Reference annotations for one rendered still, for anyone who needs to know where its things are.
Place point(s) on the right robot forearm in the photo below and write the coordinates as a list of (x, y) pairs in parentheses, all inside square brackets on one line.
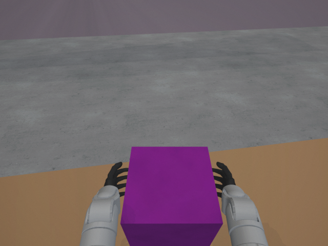
[(244, 223)]

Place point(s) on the left robot forearm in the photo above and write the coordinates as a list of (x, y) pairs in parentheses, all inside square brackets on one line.
[(101, 220)]

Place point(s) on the right robot hand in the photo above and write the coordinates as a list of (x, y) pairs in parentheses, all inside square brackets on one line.
[(226, 178)]

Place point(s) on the left robot hand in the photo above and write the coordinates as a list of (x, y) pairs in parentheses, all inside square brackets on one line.
[(112, 179)]

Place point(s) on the carton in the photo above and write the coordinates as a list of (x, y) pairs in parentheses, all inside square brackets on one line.
[(170, 198)]

